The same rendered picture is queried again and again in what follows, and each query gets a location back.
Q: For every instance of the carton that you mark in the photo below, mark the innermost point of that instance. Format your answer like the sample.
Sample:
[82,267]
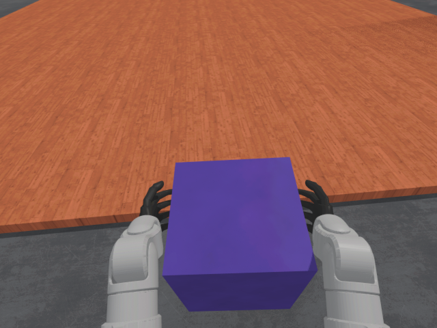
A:
[237,238]

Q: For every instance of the robot left hand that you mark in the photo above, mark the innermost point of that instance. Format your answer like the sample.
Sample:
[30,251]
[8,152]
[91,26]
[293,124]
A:
[152,207]

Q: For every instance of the left robot forearm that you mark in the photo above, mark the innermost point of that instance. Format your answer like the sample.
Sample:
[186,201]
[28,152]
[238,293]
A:
[133,273]

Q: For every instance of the robot right hand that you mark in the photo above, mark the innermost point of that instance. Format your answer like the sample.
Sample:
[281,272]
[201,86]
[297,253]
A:
[320,205]

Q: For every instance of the right robot forearm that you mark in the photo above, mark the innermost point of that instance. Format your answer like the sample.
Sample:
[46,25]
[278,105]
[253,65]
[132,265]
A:
[349,271]

